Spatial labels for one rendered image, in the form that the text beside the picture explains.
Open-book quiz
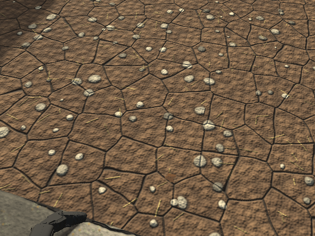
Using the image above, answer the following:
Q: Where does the left robot hand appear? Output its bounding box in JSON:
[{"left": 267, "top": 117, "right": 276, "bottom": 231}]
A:
[{"left": 29, "top": 210, "right": 87, "bottom": 236}]

